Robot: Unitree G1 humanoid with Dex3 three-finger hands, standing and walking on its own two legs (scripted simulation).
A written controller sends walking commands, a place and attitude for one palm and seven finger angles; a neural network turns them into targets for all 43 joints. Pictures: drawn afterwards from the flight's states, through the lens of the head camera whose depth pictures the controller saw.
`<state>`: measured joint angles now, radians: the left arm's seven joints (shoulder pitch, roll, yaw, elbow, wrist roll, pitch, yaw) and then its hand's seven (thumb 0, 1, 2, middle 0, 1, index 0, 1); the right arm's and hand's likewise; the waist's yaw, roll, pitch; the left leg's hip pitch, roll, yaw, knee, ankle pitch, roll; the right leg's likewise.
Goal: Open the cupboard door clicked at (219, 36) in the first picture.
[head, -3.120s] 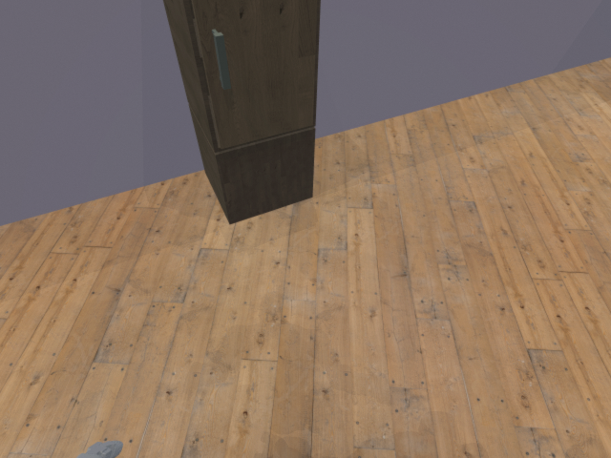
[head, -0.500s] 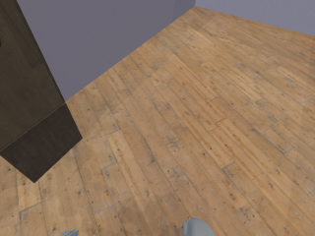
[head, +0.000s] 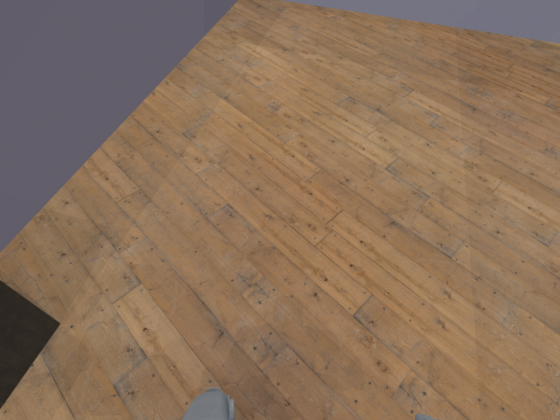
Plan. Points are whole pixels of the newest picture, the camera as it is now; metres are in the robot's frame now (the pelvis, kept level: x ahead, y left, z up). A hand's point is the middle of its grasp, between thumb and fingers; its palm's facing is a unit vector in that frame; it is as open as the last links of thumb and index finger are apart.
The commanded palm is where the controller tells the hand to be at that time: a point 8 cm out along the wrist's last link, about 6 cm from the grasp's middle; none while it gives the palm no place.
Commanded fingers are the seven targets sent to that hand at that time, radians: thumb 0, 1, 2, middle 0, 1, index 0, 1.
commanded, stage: turn to face it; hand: left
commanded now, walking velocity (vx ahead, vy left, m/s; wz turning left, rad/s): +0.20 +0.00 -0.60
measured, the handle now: out of the picture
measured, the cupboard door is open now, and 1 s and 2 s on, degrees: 0 0 0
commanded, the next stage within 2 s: none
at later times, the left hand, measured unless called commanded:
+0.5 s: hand (151, 367) +0.22 +0.23 -0.16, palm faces +0.06 -0.99 -0.16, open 7.4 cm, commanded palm none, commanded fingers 0.00 0.90 0.90 -0.20 -0.30 -0.20 -0.30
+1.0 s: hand out of the picture +0.12 +0.20 -0.14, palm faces +0.40 -0.87 -0.29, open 7.4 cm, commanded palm none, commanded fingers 0.00 0.90 0.90 -0.20 -0.30 -0.20 -0.30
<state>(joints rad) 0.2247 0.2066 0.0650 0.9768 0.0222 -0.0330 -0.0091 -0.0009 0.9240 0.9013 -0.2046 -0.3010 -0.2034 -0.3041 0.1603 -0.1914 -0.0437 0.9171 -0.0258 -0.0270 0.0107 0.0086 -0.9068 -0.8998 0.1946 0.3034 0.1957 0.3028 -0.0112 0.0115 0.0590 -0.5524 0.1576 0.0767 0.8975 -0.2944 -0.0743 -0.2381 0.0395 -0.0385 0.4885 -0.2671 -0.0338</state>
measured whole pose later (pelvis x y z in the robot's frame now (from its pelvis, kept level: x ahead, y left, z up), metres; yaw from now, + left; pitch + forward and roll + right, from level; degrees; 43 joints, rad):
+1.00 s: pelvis +0.12 -0.01 +0.01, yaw +23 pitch -1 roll +3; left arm 0.22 0.18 0.03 0.91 0.02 0.00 0.03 0.01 0.90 0.90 -0.20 -0.30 -0.20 -0.30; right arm 0.16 -0.30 -0.10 0.95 -0.02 0.08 0.02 0.01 -0.91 -0.90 0.19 0.30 0.19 0.30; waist -0.01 0.03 0.08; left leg -0.49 0.06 0.02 1.10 -0.39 -0.09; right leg -0.19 -0.11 -0.25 0.50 -0.28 -0.04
